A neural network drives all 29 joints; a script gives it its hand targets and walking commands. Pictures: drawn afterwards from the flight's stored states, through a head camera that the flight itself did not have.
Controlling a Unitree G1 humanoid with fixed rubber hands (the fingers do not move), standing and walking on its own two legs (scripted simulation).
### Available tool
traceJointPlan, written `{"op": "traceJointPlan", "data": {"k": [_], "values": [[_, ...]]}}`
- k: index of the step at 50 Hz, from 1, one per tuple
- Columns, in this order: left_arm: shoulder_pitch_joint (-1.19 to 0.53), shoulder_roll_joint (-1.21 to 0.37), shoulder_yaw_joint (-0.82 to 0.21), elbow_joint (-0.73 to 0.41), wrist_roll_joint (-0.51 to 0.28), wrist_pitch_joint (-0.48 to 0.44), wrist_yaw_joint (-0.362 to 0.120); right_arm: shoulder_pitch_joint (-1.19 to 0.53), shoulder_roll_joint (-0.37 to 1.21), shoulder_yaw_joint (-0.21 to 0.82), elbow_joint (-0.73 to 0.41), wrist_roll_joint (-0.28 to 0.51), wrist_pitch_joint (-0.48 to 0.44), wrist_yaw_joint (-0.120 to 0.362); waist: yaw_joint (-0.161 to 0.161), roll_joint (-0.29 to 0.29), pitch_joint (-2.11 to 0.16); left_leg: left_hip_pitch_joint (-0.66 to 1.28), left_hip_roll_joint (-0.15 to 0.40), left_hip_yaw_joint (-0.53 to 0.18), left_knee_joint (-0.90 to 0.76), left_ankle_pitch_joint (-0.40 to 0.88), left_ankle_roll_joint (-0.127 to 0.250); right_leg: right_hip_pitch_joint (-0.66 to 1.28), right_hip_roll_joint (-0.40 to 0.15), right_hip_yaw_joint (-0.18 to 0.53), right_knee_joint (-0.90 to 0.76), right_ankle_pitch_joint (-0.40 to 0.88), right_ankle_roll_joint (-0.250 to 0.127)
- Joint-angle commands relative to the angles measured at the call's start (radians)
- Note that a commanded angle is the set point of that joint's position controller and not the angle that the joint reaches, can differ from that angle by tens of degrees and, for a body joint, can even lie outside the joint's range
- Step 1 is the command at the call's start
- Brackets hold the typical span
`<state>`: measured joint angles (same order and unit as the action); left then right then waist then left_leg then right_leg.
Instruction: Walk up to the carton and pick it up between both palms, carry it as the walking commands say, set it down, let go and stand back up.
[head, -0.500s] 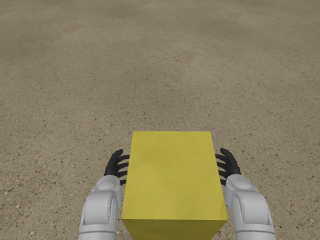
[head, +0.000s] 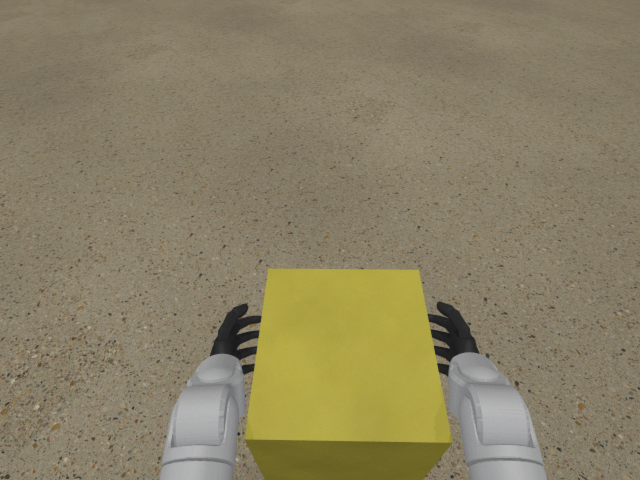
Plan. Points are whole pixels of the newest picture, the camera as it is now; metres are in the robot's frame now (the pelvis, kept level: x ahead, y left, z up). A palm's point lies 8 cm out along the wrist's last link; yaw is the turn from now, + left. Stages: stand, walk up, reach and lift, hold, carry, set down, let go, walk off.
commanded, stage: hold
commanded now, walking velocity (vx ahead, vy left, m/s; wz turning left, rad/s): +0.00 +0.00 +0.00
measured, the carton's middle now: (342, 385) +0.28 +0.00 -0.04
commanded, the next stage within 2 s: set down in 0.04 s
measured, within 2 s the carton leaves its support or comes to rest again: neither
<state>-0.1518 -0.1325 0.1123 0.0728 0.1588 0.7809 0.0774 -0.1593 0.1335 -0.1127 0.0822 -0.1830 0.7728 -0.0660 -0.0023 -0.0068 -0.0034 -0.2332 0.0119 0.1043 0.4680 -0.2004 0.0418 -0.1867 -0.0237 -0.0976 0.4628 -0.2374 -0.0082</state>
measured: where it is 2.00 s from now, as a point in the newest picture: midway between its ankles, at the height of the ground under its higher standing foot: outside the picture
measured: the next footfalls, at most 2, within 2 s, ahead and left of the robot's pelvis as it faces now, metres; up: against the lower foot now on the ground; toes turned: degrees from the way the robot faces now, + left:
none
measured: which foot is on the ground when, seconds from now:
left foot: down 0.00-1.00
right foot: down 0.00-1.00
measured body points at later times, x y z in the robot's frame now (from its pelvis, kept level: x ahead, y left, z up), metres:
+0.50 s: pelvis -0.04 -0.02 -0.02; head -0.06 -0.01 +0.43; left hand +0.30 +0.12 +0.00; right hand +0.29 -0.17 +0.00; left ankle +0.04 +0.09 -0.74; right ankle +0.01 -0.11 -0.74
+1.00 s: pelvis -0.03 -0.02 -0.05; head +0.12 -0.02 +0.38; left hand +0.33 +0.14 -0.11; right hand +0.33 -0.16 -0.11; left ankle +0.04 +0.09 -0.74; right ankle +0.01 -0.11 -0.74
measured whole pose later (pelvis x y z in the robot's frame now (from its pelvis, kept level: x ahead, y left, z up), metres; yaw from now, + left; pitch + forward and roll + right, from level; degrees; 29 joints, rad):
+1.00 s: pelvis -0.03 -0.02 -0.05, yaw -4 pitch +16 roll +0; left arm -0.48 -0.17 0.44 0.48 0.31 0.24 -0.03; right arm -0.49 0.21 -0.39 0.52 -0.31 0.22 -0.04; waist 0.06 -0.01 0.06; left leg -0.83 -0.02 -0.01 0.84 -0.28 0.02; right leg -0.81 0.04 -0.03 0.84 -0.31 -0.05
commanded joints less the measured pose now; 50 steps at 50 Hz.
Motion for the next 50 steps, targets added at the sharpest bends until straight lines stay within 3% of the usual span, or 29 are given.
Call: {"op": "traceJointPlan", "data": {"k": [1, 2, 3, 5, 9, 14, 17, 18, 19, 23, 26, 33, 44, 50], "values": [[-0.295, -0.588, -0.432, -0.130, -0.146, -0.084, -0.127, -0.254, 0.557, 0.406, -0.103, 0.153, -0.085, 0.135, -0.030, 0.011, -0.222, 0.224, 0.000, -0.221, -0.072, 0.383, -0.023, 0.116, 0.078, 0.176, -0.061, 0.276, -0.002], [-0.292, -0.615, -0.454, -0.169, -0.146, -0.096, -0.127, -0.270, 0.581, 0.439, -0.136, 0.174, -0.099, 0.143, -0.019, 0.026, -0.261, 0.253, 0.000, -0.225, -0.065, 0.447, -0.027, 0.126, 0.080, 0.181, -0.061, 0.306, 0.002], [-0.296, -0.633, -0.487, -0.160, -0.152, -0.092, -0.103, -0.323, 0.552, 0.446, -0.125, 0.213, -0.110, 0.135, 0.002, 0.078, -0.300, 0.311, -0.038, -0.223, -0.018, 0.370, -0.019, 0.033, 0.100, 0.170, -0.028, 0.267, -0.052], [-0.262, -0.609, -0.474, -0.129, -0.150, -0.107, -0.099, -0.309, 0.521, 0.452, -0.118, 0.207, -0.125, 0.142, 0.006, 0.058, -0.249, 0.295, -0.045, -0.216, -0.017, 0.323, -0.015, 0.006, 0.091, 0.177, -0.034, 0.234, -0.055], [-0.363, -0.603, -0.437, -0.038, -0.146, -0.142, -0.109, -0.367, 0.542, 0.400, -0.004, 0.166, -0.144, 0.144, -0.009, 0.023, -0.144, 0.226, -0.054, -0.211, -0.030, 0.089, -0.003, -0.038, 0.081, 0.183, -0.037, 0.067, -0.066], [-0.569, -0.785, -0.374, 0.170, -0.115, -0.189, -0.160, -0.582, 0.756, 0.349, 0.203, 0.123, -0.189, 0.191, 0.000, -0.002, -0.134, 0.186, -0.059, -0.226, 0.001, -0.072, 0.010, -0.089, 0.076, 0.194, -0.012, -0.070, -0.076], [-0.745, -0.925, -0.300, 0.317, -0.084, -0.215, -0.215, -0.747, 0.929, 0.294, 0.352, 0.091, -0.216, 0.236, 0.013, -0.023, -0.167, 0.136, -0.064, -0.236, 0.021, -0.150, 0.021, -0.110, 0.068, 0.206, -0.004, -0.152, -0.076], [-0.759, -0.947, -0.250, 0.369, -0.062, -0.220, -0.228, -0.777, 0.963, 0.272, 0.397, 0.078, -0.222, 0.252, 0.038, -0.008, -0.153, 0.087, -0.060, -0.240, 0.011, -0.147, 0.023, -0.086, 0.071, 0.206, 0.010, -0.138, -0.073], [-0.793, -0.956, -0.217, 0.414, -0.043, -0.224, -0.237, -0.804, 0.979, 0.227, 0.461, 0.059, -0.232, 0.263, 0.031, 0.006, -0.163, 0.087, -0.063, -0.239, 0.015, -0.167, 0.023, -0.108, 0.070, 0.207, 0.015, -0.156, -0.073], [-0.871, -0.890, -0.060, 0.544, 0.033, -0.233, -0.259, -0.858, 0.969, 0.068, 0.643, -0.025, -0.253, 0.274, 0.044, 0.004, -0.117, 0.034, -0.064, -0.228, 0.042, -0.225, 0.028, -0.168, 0.061, 0.220, 0.019, -0.260, -0.069], [-0.894, -0.848, 0.026, 0.600, 0.078, -0.255, -0.272, -0.883, 0.951, -0.013, 0.702, -0.065, -0.280, 0.268, 0.055, 0.001, -0.114, -0.006, -0.062, -0.217, 0.066, -0.206, 0.027, -0.186, 0.048, 0.246, 0.017, -0.287, -0.062], [-0.876, -0.795, 0.062, 0.591, 0.127, -0.362, -0.299, -0.876, 0.955, -0.006, 0.680, -0.099, -0.381, 0.230, 0.092, -0.016, -0.211, -0.098, -0.071, -0.187, 0.127, -0.052, 0.027, -0.196, 0.044, 0.269, 0.056, -0.125, -0.039], [-0.825, -0.862, -0.161, 0.477, 0.070, -0.544, -0.306, -0.794, 0.943, 0.196, 0.537, -0.068, -0.564, 0.211, 0.053, -0.004, -0.529, -0.244, -0.112, -0.193, 0.278, 0.171, -0.003, -0.248, 0.111, 0.225, 0.245, 0.191, -0.028], [-0.789, -0.879, -0.244, 0.463, 0.041, -0.579, -0.294, -0.779, 0.947, 0.277, 0.505, -0.027, -0.592, 0.223, 0.068, 0.001, -0.662, -0.321, -0.121, -0.198, 0.370, 0.240, -0.023, -0.373, 0.137, 0.208, 0.348, 0.228, -0.017]]}}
